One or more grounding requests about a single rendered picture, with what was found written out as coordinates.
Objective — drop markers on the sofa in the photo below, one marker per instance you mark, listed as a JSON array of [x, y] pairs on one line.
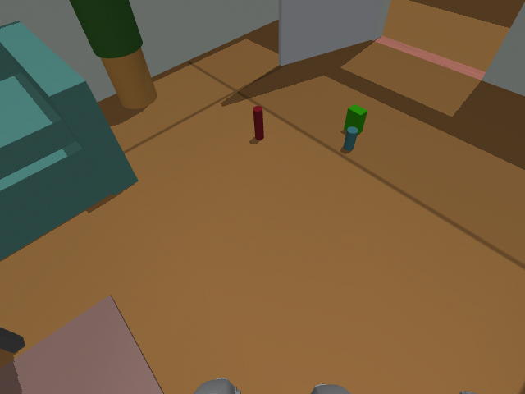
[[58, 154]]

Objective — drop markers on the potted plant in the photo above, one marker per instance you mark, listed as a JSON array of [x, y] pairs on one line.
[[113, 34]]

